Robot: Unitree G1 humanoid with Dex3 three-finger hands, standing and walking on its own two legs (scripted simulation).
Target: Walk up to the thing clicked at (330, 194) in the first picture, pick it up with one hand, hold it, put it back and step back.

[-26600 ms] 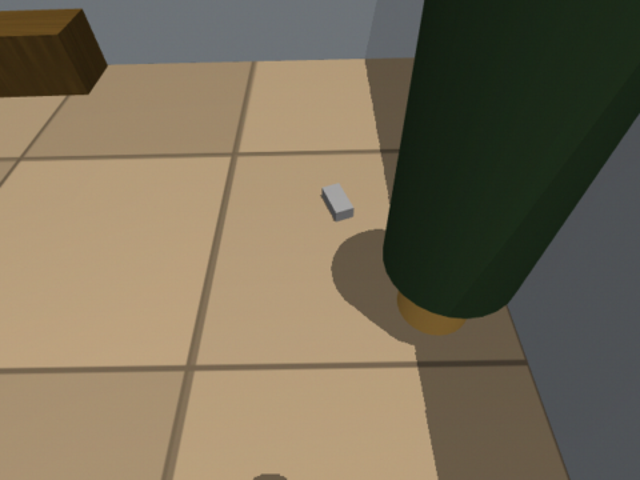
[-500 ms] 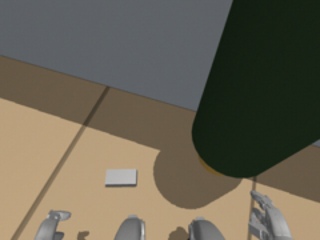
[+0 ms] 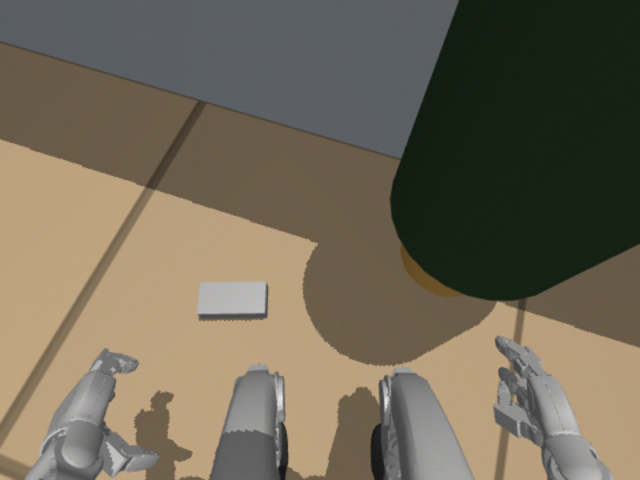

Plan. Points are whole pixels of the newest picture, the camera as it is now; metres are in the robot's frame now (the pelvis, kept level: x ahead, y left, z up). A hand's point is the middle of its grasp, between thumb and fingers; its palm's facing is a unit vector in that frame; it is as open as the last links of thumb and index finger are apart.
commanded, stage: rise first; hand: left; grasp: from above
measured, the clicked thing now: (234, 300) +0.46 +0.23 -0.57
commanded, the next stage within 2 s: none
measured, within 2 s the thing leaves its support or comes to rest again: neither
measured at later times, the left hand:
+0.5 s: hand (168, 344) +0.32 +0.30 -0.32, palm faces -0.50 -0.25 -0.83, open 14.2 cm
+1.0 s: hand (184, 322) +0.37 +0.30 -0.39, palm faces -0.48 -0.04 -0.88, open 14.3 cm
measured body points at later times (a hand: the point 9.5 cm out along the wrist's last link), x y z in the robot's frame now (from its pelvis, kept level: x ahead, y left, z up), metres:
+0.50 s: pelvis -0.06 +0.00 -0.19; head +0.16 +0.02 +0.21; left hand +0.34 +0.31 -0.28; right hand +0.05 -0.28 -0.32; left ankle +0.04 +0.12 -0.56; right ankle +0.02 -0.14 -0.56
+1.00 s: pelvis -0.06 +0.00 -0.24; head +0.16 +0.05 +0.14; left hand +0.39 +0.30 -0.34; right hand +0.01 -0.29 -0.36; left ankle +0.04 +0.12 -0.56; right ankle +0.02 -0.14 -0.56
